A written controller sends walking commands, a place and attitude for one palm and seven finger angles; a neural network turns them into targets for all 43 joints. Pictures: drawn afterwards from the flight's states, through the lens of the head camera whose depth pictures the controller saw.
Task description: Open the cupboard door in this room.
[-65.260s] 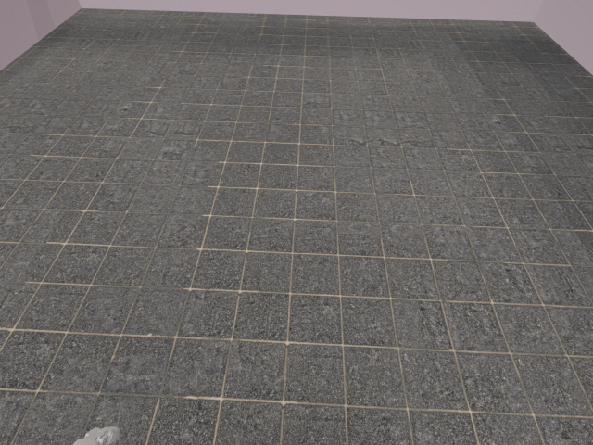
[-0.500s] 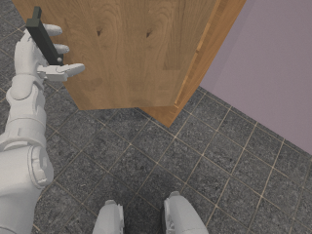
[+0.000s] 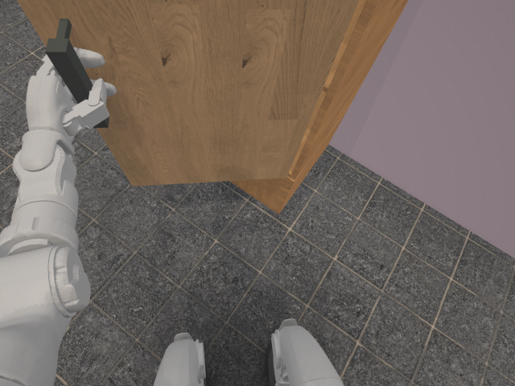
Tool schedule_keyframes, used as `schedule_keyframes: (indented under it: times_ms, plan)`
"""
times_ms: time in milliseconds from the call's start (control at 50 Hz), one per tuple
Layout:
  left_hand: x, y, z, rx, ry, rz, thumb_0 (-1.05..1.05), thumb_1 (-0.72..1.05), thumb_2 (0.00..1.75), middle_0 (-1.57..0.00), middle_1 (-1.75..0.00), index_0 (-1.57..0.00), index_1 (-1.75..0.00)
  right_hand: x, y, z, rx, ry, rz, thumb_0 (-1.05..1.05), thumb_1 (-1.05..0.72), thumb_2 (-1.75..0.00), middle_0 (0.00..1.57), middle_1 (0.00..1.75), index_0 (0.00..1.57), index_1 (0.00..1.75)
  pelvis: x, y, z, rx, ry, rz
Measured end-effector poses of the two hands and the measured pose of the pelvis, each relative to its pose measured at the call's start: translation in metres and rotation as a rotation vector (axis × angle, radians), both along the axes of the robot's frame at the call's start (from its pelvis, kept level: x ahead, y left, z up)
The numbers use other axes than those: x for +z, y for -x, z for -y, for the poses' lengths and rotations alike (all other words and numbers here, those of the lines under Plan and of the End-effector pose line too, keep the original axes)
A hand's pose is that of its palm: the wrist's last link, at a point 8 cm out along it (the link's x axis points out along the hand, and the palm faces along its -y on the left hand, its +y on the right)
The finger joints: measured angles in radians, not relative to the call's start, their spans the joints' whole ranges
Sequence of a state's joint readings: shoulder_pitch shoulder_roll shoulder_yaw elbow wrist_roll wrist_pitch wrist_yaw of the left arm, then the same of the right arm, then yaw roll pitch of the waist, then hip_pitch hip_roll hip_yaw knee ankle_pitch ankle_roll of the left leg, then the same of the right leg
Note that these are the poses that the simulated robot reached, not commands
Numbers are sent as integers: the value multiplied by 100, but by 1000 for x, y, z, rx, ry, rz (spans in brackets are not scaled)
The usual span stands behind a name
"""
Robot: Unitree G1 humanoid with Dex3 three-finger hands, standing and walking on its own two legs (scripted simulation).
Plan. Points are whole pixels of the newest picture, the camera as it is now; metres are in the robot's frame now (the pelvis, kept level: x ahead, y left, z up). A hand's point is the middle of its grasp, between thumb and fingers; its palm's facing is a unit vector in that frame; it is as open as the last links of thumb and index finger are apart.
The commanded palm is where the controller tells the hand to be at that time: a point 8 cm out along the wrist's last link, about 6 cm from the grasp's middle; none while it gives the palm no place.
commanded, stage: pull the door open along its arc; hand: left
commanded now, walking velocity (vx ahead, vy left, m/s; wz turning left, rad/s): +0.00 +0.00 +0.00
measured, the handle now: (84, 78) +0.57 +0.21 +0.06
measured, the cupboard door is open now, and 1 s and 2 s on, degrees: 41 79 80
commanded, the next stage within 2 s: open thumb and fingers to let go in 0.98 s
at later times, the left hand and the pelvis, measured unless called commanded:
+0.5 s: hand (116, 174) +0.40 +0.15 +0.06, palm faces +0.17 -0.98 +0.07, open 6.0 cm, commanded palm +0.34 +0.22 +0.06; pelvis +0.02 +0.00 +0.02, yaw -1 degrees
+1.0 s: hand (188, 254) +0.29 +0.06 +0.07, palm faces +0.39 -0.92 +0.01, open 6.2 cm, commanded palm +0.23 +0.11 +0.06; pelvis +0.01 -0.04 +0.02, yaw +3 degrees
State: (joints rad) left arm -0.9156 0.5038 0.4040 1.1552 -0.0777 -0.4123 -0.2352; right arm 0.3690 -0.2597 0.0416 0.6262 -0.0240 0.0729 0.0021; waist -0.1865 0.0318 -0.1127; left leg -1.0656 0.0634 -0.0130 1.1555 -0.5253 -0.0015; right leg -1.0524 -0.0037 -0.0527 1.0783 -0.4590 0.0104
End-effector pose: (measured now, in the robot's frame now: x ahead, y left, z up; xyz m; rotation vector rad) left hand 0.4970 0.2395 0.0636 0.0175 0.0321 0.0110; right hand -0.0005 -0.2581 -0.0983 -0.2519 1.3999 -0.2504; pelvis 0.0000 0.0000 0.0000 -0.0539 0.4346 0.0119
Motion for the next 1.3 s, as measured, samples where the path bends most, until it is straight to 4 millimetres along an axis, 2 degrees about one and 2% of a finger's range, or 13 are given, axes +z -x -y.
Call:
schedule_keyframes:
  times_ms: [180, 320, 400, 480, 580, 680, 760, 860, 1080, 1220, 1300]
  plan:
    - [0, 9, 1, -5, -3, 4, 1, 74, 80, -37, -135, -36, -135, 1, -2, 0, -22, -12, 18, 0, -90, -90, 20, 30, 21, 30, 3, -2, 1, -14, -7, 9]
    - [-1, 43, 6, -21, 3, 12, 1, 72, 74, -37, -135, -36, -135, 9, -20, -2, -28, -39, 79, 0, -90, -90, 20, 30, 20, 30, 13, -8, 1, -23, -18, 40]
    - [-1, 75, 13, -27, 19, 18, 1, 70, 72, -37, -135, -36, -135, 15, -45, -2, -10, -51, 155, 0, -90, -90, 20, 30, 20, 30, 19, -13, 1, -25, -23, 64]
    - [-3, 113, 31, 123, 85, 40, 2, 68, 71, -37, -135, -37, -135, 19, -80, -4, 44, -69, 258, 0, -90, -90, 20, 30, 20, 30, 23, -16, 1, -27, -30, 84]
    - [-2, 155, 55, 252, 52, 49, 1, 66, 71, -38, -135, -37, -134, 23, -128, -13, 131, -101, 379, 0, -90, -90, 20, 30, 20, 30, 23, -15, 6, -19, -42, 118]
    - [-1, 185, 76, 317, 31, 46, 1, 65, 70, -39, -135, -38, -134, 27, -165, -23, 196, -132, 478, 0, -91, -90, 20, 30, 20, 30, 23, -13, 13, -5, -51, 152]
    - [0, 202, 91, 367, 30, 39, 2, 65, 70, -38, -134, -38, -134, 30, -181, -27, 231, -150, 526, 0, -90, -90, 20, 30, 20, 30, 22, -11, 21, 8, -57, 171]
    - [2, 221, 108, 383, 16, 30, 2, 65, 71, -37, -134, -37, -134, 31, -185, -24, 249, -167, 545, 0, -90, -90, 20, 30, 20, 30, 23, -11, 31, 19, -64, 188]
    - [4, 256, 148, 405, 20, 8, 3, 68, 74, -33, -133, -36, -134, 21, -169, 1, 254, -152, 523, 1, -90, -90, 20, 30, 20, 30, 22, -11, 46, 37, -78, 198]
    - [2, 254, 148, 419, -19, 36, 1, 64, 76, -36, -133, -34, -134, 11, -168, 8, 265, -139, 518, 1, -90, -90, 20, 30, 20, 30, 17, -4, 51, 48, -84, 193]
    - [4, 252, 145, 418, -9, 36, 1, 54, 73, -36, -132, -35, -132, 12, -169, 6, 263, -146, 532, 1, -90, -90, 20, 30, 20, 30, 17, 0, 52, 49, -85, 198]
